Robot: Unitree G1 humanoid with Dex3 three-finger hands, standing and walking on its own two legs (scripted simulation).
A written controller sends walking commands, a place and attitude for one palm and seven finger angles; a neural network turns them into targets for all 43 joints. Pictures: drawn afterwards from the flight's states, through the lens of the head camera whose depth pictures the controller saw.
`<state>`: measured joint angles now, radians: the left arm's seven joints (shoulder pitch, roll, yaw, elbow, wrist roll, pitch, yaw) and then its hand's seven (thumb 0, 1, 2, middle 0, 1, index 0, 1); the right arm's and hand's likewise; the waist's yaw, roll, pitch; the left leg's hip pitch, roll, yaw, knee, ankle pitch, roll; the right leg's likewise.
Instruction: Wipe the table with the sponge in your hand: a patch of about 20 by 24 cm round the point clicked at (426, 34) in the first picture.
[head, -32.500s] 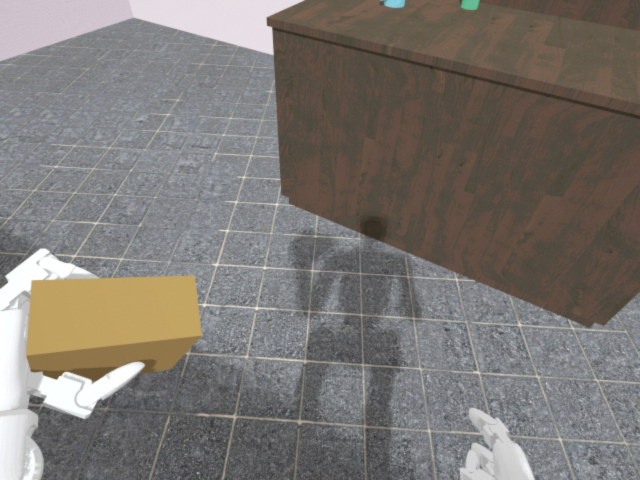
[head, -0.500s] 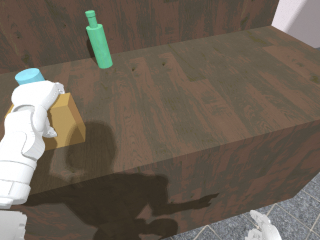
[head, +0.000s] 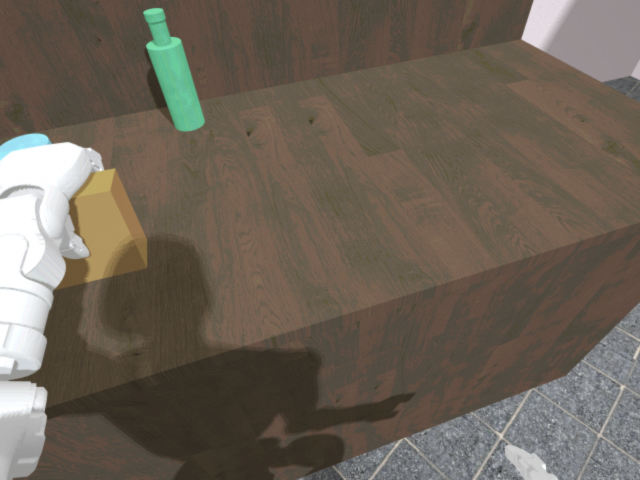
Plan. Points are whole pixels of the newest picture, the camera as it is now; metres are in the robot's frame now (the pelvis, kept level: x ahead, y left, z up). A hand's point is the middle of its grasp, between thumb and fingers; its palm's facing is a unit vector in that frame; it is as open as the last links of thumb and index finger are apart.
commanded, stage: wipe forward along the first lane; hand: left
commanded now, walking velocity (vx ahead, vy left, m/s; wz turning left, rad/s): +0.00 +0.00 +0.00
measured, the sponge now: (83, 244) +0.37 +0.34 +0.12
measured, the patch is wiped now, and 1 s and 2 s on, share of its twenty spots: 0.25 0.30 0.30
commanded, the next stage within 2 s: slide across to the middle lane in 0.40 s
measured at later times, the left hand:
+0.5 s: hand (70, 185) +0.42 +0.36 +0.17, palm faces -0.15 +0.01 -0.99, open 10.2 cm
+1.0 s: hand (104, 161) +0.47 +0.33 +0.17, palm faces -0.10 +0.01 -0.99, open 10.2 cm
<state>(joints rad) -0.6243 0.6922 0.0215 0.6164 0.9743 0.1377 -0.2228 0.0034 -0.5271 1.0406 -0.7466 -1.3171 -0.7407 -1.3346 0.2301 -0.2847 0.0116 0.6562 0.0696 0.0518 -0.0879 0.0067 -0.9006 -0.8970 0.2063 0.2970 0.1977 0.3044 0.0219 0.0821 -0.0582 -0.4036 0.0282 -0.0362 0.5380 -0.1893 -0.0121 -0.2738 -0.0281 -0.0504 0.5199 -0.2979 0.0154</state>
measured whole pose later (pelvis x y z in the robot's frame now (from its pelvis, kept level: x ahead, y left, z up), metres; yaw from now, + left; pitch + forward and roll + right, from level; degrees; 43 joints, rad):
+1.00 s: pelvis +0.03 +0.02 +0.00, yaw -1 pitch +7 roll -1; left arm -0.90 0.68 -0.08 0.82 1.00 0.14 -0.20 0.00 -0.52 1.04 -0.74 -1.33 -0.73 -1.35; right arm 0.24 -0.27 0.01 0.69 0.07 0.01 -0.07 0.00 -0.90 -0.90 0.21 0.30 0.20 0.30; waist 0.00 0.05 -0.06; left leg -0.42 0.01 -0.01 0.50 -0.20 0.01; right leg -0.27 -0.05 -0.03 0.43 -0.28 0.03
